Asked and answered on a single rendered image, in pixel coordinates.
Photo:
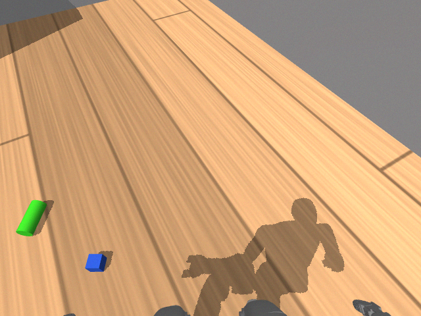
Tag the right robot hand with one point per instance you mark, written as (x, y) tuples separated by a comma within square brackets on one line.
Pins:
[(369, 308)]

